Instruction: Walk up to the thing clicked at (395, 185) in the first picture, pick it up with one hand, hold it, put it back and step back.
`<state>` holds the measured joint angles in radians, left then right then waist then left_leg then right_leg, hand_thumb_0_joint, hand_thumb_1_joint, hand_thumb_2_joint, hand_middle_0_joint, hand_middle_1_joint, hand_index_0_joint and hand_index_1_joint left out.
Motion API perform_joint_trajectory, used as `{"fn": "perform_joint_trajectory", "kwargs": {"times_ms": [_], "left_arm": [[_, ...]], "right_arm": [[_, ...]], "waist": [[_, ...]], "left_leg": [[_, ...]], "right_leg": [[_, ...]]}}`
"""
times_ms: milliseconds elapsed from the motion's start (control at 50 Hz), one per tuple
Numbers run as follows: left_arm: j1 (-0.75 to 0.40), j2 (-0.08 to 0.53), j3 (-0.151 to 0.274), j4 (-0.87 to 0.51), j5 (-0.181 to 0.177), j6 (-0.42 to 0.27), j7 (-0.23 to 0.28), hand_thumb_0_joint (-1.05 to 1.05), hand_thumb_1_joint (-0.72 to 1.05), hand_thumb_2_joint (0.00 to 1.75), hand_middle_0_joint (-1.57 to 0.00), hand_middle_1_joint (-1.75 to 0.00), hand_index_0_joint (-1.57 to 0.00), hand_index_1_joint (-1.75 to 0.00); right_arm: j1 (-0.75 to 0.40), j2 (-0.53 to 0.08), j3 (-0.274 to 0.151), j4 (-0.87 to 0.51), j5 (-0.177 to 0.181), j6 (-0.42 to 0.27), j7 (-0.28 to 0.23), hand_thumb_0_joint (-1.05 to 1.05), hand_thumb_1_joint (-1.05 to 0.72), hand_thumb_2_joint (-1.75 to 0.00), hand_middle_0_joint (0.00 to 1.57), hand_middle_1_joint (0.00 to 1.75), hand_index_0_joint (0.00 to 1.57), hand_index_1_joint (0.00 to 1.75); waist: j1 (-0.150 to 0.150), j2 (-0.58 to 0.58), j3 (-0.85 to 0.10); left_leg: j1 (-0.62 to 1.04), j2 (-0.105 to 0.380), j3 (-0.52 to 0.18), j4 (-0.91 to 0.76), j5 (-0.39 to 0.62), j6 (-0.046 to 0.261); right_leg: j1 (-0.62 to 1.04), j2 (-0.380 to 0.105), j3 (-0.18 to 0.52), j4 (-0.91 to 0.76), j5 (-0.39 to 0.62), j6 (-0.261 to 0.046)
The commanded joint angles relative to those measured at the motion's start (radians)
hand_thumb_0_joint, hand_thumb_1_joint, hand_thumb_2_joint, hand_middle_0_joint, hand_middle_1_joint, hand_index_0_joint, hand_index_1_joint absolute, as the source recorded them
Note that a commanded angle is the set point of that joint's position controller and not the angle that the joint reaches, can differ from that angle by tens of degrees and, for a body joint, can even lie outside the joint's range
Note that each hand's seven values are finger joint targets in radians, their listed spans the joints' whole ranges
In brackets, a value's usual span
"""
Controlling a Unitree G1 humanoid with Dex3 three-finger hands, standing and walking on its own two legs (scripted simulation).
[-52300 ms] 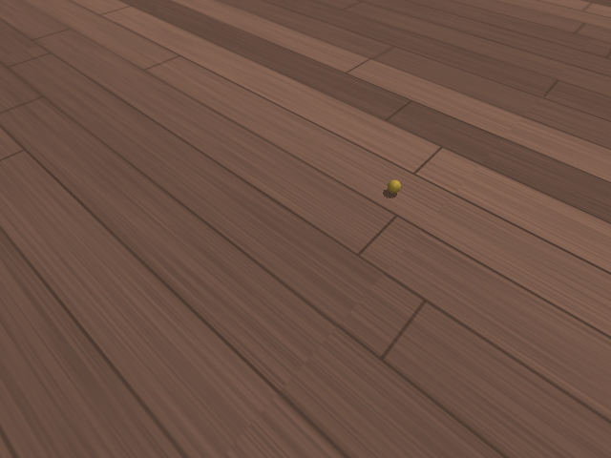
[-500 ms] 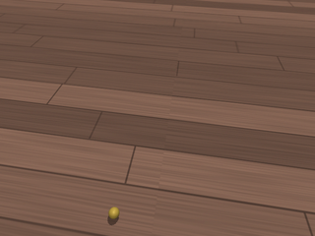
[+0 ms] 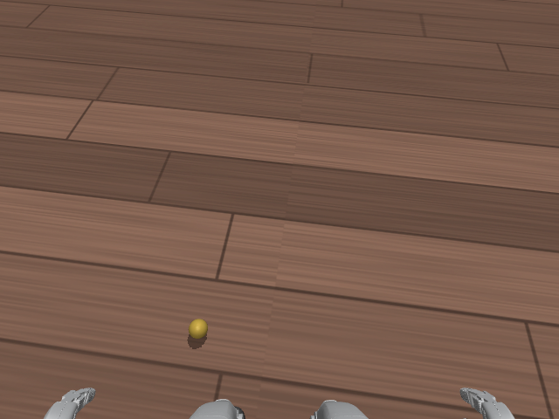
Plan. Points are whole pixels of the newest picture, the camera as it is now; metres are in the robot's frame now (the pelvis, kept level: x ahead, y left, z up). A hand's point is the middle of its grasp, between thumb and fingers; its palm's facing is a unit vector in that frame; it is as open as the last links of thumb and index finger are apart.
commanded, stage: step back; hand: left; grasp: from above
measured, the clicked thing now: (198, 328) +0.42 +0.27 -0.73
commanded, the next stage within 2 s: none
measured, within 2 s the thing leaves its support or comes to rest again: neither
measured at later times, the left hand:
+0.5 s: hand out of the picture -0.02 +0.28 -0.16, palm faces +0.05 -0.91 -0.40, open 7.4 cm
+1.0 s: hand out of the picture -0.19 +0.25 -0.13, palm faces -0.04 -0.91 -0.42, open 7.4 cm
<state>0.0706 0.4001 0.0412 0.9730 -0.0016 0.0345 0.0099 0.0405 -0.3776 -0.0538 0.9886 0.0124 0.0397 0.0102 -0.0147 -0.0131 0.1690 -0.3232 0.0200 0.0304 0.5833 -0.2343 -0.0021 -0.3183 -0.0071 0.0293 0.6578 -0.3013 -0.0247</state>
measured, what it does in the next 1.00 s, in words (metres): walks backwards: left foot, then right foot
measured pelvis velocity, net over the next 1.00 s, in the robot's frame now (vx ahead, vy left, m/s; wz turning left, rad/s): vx -0.27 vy -0.01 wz -0.04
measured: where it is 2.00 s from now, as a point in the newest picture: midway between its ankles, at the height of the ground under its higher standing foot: outside the picture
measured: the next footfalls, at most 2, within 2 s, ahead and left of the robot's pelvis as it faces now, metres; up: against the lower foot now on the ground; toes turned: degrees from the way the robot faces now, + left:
left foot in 0.48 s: -0.10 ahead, +0.11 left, +0.00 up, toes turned +2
right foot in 0.88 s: -0.22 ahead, -0.13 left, +0.00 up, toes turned +1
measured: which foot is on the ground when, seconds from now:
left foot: down 0.00-0.10, up 0.12-0.46, down 0.48-0.90, up 0.92-1.00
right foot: down 0.00-0.50, up 0.52-0.86, down 0.88-1.00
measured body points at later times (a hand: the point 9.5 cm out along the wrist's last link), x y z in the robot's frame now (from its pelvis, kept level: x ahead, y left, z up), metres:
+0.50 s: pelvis -0.12 +0.00 -0.01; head -0.05 +0.01 +0.43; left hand -0.02 +0.32 -0.13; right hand +0.00 -0.31 -0.14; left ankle -0.14 +0.11 -0.73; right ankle -0.01 -0.13 -0.73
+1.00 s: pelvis -0.27 -0.01 +0.00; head -0.22 -0.04 +0.44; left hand -0.19 +0.30 -0.10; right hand -0.16 -0.33 -0.13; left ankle -0.22 +0.12 -0.67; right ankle -0.26 -0.13 -0.73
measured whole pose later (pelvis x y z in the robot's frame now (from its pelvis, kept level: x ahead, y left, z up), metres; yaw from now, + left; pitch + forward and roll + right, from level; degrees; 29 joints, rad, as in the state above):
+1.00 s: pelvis -0.27 -0.01 +0.00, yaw -2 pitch -3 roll +1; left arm 0.21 0.34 0.06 0.86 0.04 0.03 0.00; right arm 0.10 -0.40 -0.06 0.87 0.00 0.07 -0.01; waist 0.02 0.05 0.17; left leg -0.51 -0.10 -0.13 1.06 -0.46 -0.01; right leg -0.26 0.02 0.06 0.64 -0.33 -0.02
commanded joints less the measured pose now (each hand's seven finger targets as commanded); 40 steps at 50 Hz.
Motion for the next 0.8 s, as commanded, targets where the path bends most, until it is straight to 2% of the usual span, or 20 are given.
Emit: {"fn": "perform_joint_trajectory", "kwargs": {"times_ms": [0, 20, 40, 60, 80, 100, 120, 180, 300, 380, 420, 440, 460, 480, 500, 540, 560, 660, 740, 780], "left_arm": [[0.145, 0.174, 0.056, -0.064, 0.010, 0.004, 0.002, 0.00, 0.90, 0.90, -0.20, -0.30, -0.20, -0.30], [0.177, 0.176, 0.063, -0.062, 0.010, 0.004, -0.002, 0.00, 0.90, 0.90, -0.20, -0.30, -0.20, -0.30], [0.215, 0.177, 0.069, -0.052, 0.011, 0.000, -0.003, 0.00, 0.90, 0.90, -0.20, -0.30, -0.20, -0.30], [0.213, 0.192, 0.075, -0.054, 0.017, -0.010, -0.003, 0.00, 0.90, 0.90, -0.20, -0.30, -0.20, -0.30], [0.163, 0.283, 0.094, -0.087, 0.033, -0.026, -0.001, 0.00, 0.90, 0.90, -0.20, -0.30, -0.20, -0.30], [0.091, 0.328, 0.101, -0.135, 0.041, -0.032, 0.003, 0.00, 0.90, 0.90, -0.20, -0.30, -0.20, -0.30], [0.039, 0.345, 0.103, -0.152, 0.038, -0.034, 0.010, 0.00, 0.90, 0.90, -0.20, -0.30, -0.20, -0.30], [-0.084, 0.248, 0.091, -0.192, 0.042, -0.035, 0.019, 0.00, 0.90, 0.90, -0.20, -0.30, -0.20, -0.30], [0.120, 0.220, 0.095, -0.186, 0.031, -0.028, 0.039, 0.00, 0.90, 0.90, -0.20, -0.30, -0.20, -0.30], [0.077, 0.243, 0.093, -0.226, 0.029, -0.016, 0.032, 0.00, 0.90, 0.90, -0.20, -0.30, -0.20, -0.30], [0.025, 0.244, 0.087, -0.247, 0.019, -0.007, 0.025, 0.00, 0.90, 0.90, -0.20, -0.30, -0.20, -0.30], [0.043, 0.219, 0.075, -0.250, 0.017, -0.002, 0.022, 0.00, 0.90, 0.90, -0.20, -0.30, -0.20, -0.30], [0.056, 0.170, 0.064, -0.263, 0.015, -0.003, 0.020, 0.00, 0.90, 0.90, -0.20, -0.30, -0.20, -0.30], [-0.014, 0.189, 0.079, -0.268, 0.016, -0.005, 0.034, 0.00, 0.90, 0.90, -0.20, -0.30, -0.20, -0.30], [-0.035, 0.191, 0.086, -0.247, 0.034, -0.004, 0.043, 0.00, 0.90, 0.90, -0.20, -0.30, -0.20, -0.30], [0.054, 0.177, 0.086, -0.200, 0.006, -0.001, 0.040, 0.00, 0.90, 0.90, -0.20, -0.30, -0.20, -0.30], [0.114, 0.178, 0.089, -0.182, 0.001, -0.003, 0.037, 0.00, 0.90, 0.90, -0.20, -0.30, -0.20, -0.30], [0.093, 0.164, 0.090, -0.207, 0.017, -0.013, 0.023, 0.00, 0.90, 0.90, -0.20, -0.30, -0.20, -0.30], [0.121, 0.156, 0.084, -0.206, 0.016, -0.013, 0.017, 0.00, 0.90, 0.90, -0.20, -0.30, -0.20, -0.30], [0.160, 0.150, 0.085, -0.183, 0.017, -0.020, 0.011, 0.00, 0.90, 0.90, -0.20, -0.30, -0.20, -0.30]], "right_arm": [[-0.036, -0.286, -0.072, -0.142, -0.021, -0.008, -0.014, 0.00, -0.90, -0.90, 0.20, 0.30, 0.20, 0.30], [-0.065, -0.286, -0.072, -0.160, -0.025, -0.006, -0.016, 0.00, -0.90, -0.90, 0.20, 0.30, 0.20, 0.30], [-0.109, -0.276, -0.071, -0.178, -0.021, -0.002, -0.017, 0.00, -0.90, -0.90, 0.20, 0.30, 0.20, 0.30], [-0.097, -0.231, -0.057, -0.176, -0.019, 0.006, -0.016, 0.00, -0.90, -0.90, 0.20, 0.30, 0.20, 0.30], [-0.090, -0.162, -0.040, -0.196, -0.004, 0.011, -0.020, 0.00, -0.90, -0.90, 0.20, 0.30, 0.20, 0.30], [-0.020, -0.163, -0.037, -0.174, -0.009, 0.017, -0.034, 0.00, -0.90, -0.90, 0.20, 0.30, 0.20, 0.30], [0.035, -0.186, -0.047, -0.158, -0.009, 0.021, -0.037, 0.00, -0.90, -0.90, 0.20, 0.30, 0.20, 0.30], [0.135, -0.234, -0.062, -0.110, 0.007, 0.011, -0.035, 0.00, -0.90, -0.90, 0.20, 0.30, 0.20, 0.30], [0.058, -0.209, -0.028, -0.158, -0.023, -0.003, -0.044, 0.00, -0.90, -0.90, 0.20, 0.30, 0.20, 0.30], [0.145, -0.196, -0.040, -0.138, -0.031, -0.006, -0.032, 0.00, -0.90, -0.90, 0.20, 0.30, 0.20, 0.30], [0.236, -0.194, -0.053, -0.099, -0.037, -0.009, -0.023, 0.00, -0.90, -0.90, 0.20, 0.30, 0.20, 0.30], [0.230, -0.207, -0.060, -0.106, -0.047, -0.013, -0.021, 0.00, -0.90, -0.90, 0.20, 0.30, 0.20, 0.30], [0.207, -0.289, -0.079, -0.126, -0.065, -0.014, -0.017, 0.00, -0.90, -0.90, 0.20, 0.30, 0.20, 0.30], [0.152, -0.378, -0.091, -0.147, -0.054, -0.013, -0.009, 0.00, -0.90, -0.90, 0.20, 0.30, 0.20, 0.30], [0.119, -0.374, -0.094, -0.154, -0.052, -0.020, -0.012, 0.00, -0.90, -0.90, 0.20, 0.30, 0.20, 0.30], [0.022, -0.264, -0.052, -0.170, -0.052, -0.026, -0.026, 0.00, -0.90, -0.90, 0.20, 0.30, 0.20, 0.30], [-0.007, -0.250, -0.051, -0.183, -0.049, -0.027, -0.032, 0.00, -0.90, -0.90, 0.20, 0.30, 0.20, 0.30], [0.112, -0.226, -0.050, -0.181, -0.035, -0.028, -0.038, 0.00, -0.90, -0.90, 0.20, 0.30, 0.20, 0.30], [0.099, -0.258, -0.062, -0.205, -0.038, -0.022, -0.035, 0.00, -0.90, -0.90, 0.20, 0.30, 0.20, 0.30], [0.081, -0.262, -0.062, -0.210, -0.039, -0.017, -0.032, 0.00, -0.90, -0.90, 0.20, 0.30, 0.20, 0.30]], "waist": [[0.034, 0.219, -0.277], [0.056, 0.204, -0.259], [0.089, 0.169, -0.242], [0.091, 0.018, -0.200], [0.076, -0.222, -0.118], [0.044, -0.200, -0.130], [0.027, -0.186, -0.160], [-0.026, -0.134, -0.177], [0.091, -0.135, -0.221], [0.045, -0.196, -0.251], [-0.015, -0.158, -0.267], [-0.019, -0.089, -0.241], [-0.018, 0.144, -0.233], [-0.051, 0.268, -0.190], [-0.056, 0.234, -0.162], [0.027, 0.102, -0.135], [0.056, 0.140, -0.144], [-0.012, 0.133, -0.167], [-0.015, 0.175, -0.200], [-0.006, 0.204, -0.226]], "left_leg": [[-0.042, 0.329, -0.305, -0.122, 0.345, 0.278], [-0.091, 0.323, -0.283, -0.096, 0.313, 0.264], [-0.141, 0.272, -0.238, 0.003, 0.270, 0.214], [-0.136, 0.116, -0.134, 0.193, 0.134, 0.120], [-0.278, -0.122, -0.070, 0.396, -0.217, 0.028], [-0.236, -0.142, -0.200, 0.555, -0.410, 0.019], [-0.169, -0.147, -0.257, 0.669, -0.416, 0.024], [-0.165, -0.145, -0.227, 0.718, -0.235, -0.001], [-0.231, -0.095, -0.170, 0.441, -0.317, -0.020], [-0.029, -0.064, -0.075, 0.162, -0.268, 0.007], [0.130, -0.063, -0.020, -0.077, -0.071, 0.032], [0.183, -0.022, -0.089, -0.148, 0.016, 0.049], [0.230, 0.194, -0.395, -0.207, 0.092, 0.128], [0.081, 0.348, -0.536, -0.272, 0.213, 0.265], [-0.012, 0.381, -0.575, -0.287, 0.240, 0.327], [0.028, 0.241, -0.338, -0.214, 0.356, 0.233], [0.069, 0.228, -0.295, -0.194, 0.350, 0.224], [0.272, 0.230, -0.269, -0.113, 0.514, 0.263], [0.239, 0.252, -0.268, -0.125, 0.385, 0.266], [0.219, 0.235, -0.261, -0.109, 0.320, 0.226]], "right_leg": [[0.098, 0.033, 0.013, 0.303, -0.200, -0.043], [0.121, 0.021, 0.030, 0.263, -0.208, -0.048], [0.154, 0.001, 0.061, 0.161, -0.121, -0.062], [0.108, -0.086, 0.180, -0.124, 0.048, -0.075], [0.086, -0.277, 0.485, -0.316, 0.320, -0.118], [0.010, -0.358, 0.523, -0.309, 0.449, -0.235], [-0.080, -0.371, 0.531, -0.314, 0.401, -0.281], [0.025, -0.210, 0.289, -0.238, 0.304, -0.185], [0.326, -0.267, 0.264, -0.147, 0.597, -0.224], [0.234, -0.243, 0.228, -0.138, 0.523, -0.182], [0.133, -0.209, 0.178, -0.086, 0.401, -0.125], [0.031, -0.167, 0.155, -0.053, 0.268, -0.077], [-0.152, -0.027, 0.080, 0.116, -0.002, -0.017], [-0.169, 0.116, 0.049, 0.337, -0.361, 0.019], [-0.131, 0.128, 0.154, 0.528, -0.374, 0.019], [-0.181, 0.139, 0.195, 0.645, -0.255, 0.007], [-0.201, 0.128, 0.175, 0.665, -0.207, 0.006], [-0.220, 0.100, 0.123, 0.498, -0.232, 0.062], [-0.107, 0.058, 0.053, 0.269, -0.234, 0.057], [-0.024, 0.031, 0.017, 0.074, -0.182, 0.042]]}}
